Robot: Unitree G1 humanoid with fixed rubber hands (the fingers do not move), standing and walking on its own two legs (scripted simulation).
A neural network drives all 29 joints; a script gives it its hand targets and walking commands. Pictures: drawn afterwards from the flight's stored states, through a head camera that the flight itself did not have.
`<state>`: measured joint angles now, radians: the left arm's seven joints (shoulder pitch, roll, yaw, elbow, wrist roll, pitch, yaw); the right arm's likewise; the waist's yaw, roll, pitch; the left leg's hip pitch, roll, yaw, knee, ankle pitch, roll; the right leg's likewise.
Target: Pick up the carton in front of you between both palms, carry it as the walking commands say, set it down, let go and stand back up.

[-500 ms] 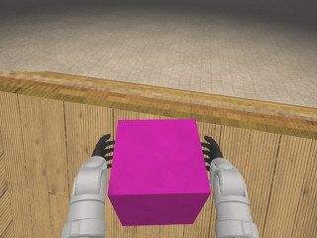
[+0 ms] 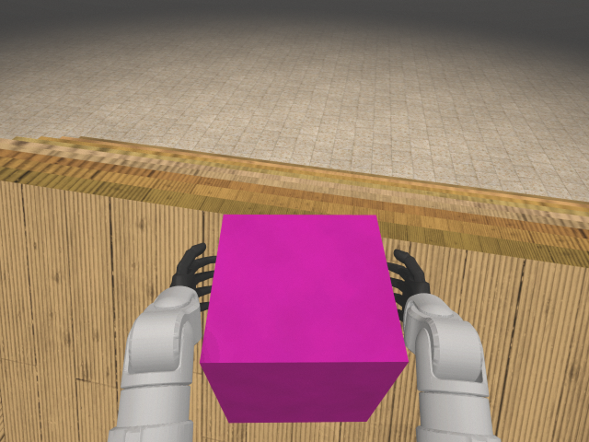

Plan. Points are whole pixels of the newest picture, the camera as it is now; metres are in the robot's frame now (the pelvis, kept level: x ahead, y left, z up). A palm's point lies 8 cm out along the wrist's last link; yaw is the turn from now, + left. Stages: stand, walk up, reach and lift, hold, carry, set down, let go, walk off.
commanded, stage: carry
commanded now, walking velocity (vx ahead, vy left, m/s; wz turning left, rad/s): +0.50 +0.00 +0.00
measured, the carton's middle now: (299, 323) +0.28 -0.01 +0.01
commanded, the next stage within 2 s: none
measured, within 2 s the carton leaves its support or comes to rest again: neither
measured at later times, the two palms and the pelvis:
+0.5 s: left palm (206, 173) +0.53 +0.15 +0.09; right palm (375, 182) +0.51 -0.14 +0.10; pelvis +0.25 +0.02 +0.01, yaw -3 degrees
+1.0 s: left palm (245, 97) +0.85 +0.11 +0.09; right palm (367, 105) +0.84 -0.19 +0.08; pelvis +0.58 -0.03 +0.01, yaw -1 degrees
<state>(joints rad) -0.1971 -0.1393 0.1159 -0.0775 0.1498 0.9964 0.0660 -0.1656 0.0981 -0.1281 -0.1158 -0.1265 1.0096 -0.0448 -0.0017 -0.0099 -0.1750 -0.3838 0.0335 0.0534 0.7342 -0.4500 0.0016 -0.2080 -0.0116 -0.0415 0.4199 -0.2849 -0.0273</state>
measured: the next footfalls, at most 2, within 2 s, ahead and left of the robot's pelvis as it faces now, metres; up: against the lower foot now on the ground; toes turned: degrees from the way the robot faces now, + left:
left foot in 0.20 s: +0.21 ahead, +0.12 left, +0.00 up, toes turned +10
right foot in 0.64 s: +0.53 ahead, -0.11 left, +0.00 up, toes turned -14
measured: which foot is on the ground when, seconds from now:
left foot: up 0.00-0.18, down 0.20-0.66, up 0.68-1.00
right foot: down 0.00-0.20, up 0.22-0.62, down 0.64-1.00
